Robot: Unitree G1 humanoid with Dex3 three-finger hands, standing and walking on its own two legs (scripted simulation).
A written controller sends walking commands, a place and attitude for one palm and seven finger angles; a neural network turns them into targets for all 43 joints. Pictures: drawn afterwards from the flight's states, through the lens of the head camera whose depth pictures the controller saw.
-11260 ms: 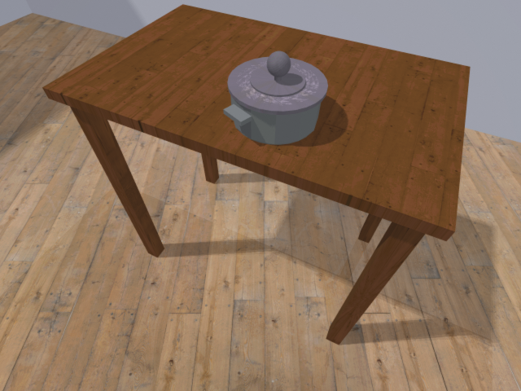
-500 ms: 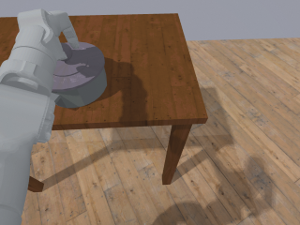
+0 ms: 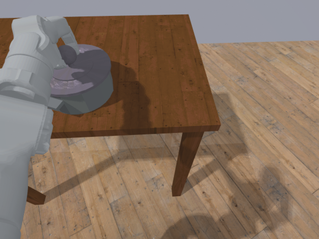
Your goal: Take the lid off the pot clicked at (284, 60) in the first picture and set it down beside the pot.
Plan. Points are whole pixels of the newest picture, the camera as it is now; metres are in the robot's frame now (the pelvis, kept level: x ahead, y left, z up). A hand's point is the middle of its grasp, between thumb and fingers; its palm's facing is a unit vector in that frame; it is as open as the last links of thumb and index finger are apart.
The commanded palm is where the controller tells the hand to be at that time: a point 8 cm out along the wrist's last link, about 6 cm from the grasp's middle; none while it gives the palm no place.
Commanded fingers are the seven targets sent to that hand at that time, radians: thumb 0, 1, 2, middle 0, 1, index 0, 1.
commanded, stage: close the fingers and squeeze the knob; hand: left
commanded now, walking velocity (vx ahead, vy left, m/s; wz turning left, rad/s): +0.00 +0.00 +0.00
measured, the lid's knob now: (66, 54) +0.53 +0.18 +0.18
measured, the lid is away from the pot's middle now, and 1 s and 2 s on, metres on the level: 0.00 0.00 0.00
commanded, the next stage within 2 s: lift the lid straight up in 1.66 s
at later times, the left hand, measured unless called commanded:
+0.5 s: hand (59, 58) +0.50 +0.18 +0.19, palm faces -0.40 -0.11 -0.91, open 8.7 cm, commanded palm +0.50 +0.18 +0.25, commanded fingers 0.00 0.21 0.88 -0.60 -1.05 -0.60 -1.05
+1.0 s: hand (62, 55) +0.50 +0.17 +0.20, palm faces -0.38 -0.11 -0.92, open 7.3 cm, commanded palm +0.50 +0.18 +0.25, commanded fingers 0.00 0.58 0.52 -0.84 -1.05 -0.84 -1.05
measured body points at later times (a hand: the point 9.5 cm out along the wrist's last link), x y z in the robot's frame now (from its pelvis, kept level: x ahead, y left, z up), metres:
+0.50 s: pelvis +0.00 +0.01 +0.00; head +0.05 +0.00 +0.45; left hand +0.52 +0.18 +0.24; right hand +0.01 -0.27 -0.14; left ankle +0.00 +0.10 -0.73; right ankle -0.05 -0.11 -0.73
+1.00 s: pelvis +0.00 +0.00 +0.00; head +0.05 -0.01 +0.45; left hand +0.52 +0.18 +0.25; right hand +0.00 -0.28 -0.14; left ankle +0.00 +0.10 -0.73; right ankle -0.05 -0.11 -0.73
